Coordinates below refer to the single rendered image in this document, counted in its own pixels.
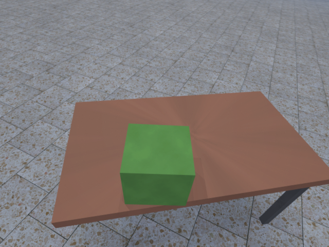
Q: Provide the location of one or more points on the carton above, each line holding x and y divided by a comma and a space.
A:
157, 165

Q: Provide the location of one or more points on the table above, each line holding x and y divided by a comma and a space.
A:
242, 147

